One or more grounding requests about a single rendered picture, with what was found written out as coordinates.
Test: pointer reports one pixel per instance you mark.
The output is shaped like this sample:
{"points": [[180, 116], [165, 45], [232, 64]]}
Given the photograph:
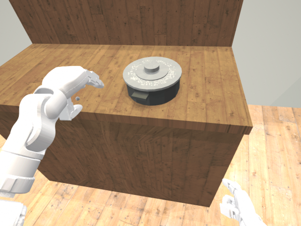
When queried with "robot right forearm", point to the robot right forearm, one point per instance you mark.
{"points": [[249, 218]]}

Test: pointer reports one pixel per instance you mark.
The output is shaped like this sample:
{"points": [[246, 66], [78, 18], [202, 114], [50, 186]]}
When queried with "left robot hand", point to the left robot hand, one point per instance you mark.
{"points": [[69, 80]]}

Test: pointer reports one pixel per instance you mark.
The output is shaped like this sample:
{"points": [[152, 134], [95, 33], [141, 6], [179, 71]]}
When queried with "left robot upper arm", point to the left robot upper arm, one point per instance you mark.
{"points": [[12, 213]]}

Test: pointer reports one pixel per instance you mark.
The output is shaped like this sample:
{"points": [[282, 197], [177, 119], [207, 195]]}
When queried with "knob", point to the knob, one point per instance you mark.
{"points": [[151, 66]]}

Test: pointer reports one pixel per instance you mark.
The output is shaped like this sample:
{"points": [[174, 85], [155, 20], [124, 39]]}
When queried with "right robot hand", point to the right robot hand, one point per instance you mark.
{"points": [[232, 207]]}

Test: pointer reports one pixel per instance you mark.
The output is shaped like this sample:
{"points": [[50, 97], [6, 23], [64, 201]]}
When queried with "table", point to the table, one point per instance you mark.
{"points": [[178, 151]]}

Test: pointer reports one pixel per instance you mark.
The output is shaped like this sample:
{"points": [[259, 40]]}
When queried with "lid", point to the lid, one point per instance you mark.
{"points": [[168, 74]]}

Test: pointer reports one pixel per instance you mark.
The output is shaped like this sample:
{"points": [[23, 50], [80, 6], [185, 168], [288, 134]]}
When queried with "pot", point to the pot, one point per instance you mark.
{"points": [[154, 97]]}

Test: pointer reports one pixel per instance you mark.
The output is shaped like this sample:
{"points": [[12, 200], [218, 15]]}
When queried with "robot left forearm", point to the robot left forearm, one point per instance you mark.
{"points": [[31, 135]]}

